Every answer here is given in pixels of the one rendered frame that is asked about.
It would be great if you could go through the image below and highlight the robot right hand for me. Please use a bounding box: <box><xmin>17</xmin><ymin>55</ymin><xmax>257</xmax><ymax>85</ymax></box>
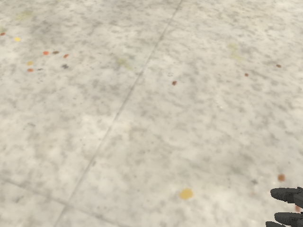
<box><xmin>265</xmin><ymin>186</ymin><xmax>303</xmax><ymax>227</ymax></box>

